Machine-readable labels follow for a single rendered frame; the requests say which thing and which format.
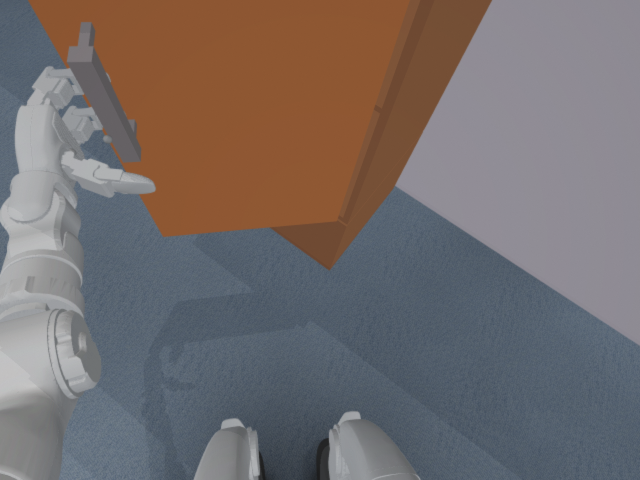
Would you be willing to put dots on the left robot hand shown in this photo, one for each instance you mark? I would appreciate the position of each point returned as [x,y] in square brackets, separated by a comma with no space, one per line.
[42,138]

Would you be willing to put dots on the robot right shin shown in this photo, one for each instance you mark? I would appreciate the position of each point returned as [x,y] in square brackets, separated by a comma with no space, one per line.
[346,416]

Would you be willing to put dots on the robot left upper arm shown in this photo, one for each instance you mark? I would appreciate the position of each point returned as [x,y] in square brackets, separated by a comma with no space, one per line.
[47,361]

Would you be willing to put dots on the robot left forearm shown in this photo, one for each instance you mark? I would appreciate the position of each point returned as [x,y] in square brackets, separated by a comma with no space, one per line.
[43,267]

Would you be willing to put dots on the cupboard door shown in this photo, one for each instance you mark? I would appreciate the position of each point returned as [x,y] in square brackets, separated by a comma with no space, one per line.
[250,113]

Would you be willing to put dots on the handle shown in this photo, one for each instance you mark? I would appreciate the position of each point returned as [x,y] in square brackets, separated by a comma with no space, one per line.
[93,80]

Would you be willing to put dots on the robot left thigh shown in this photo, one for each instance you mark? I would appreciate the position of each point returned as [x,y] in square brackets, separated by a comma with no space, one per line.
[231,454]

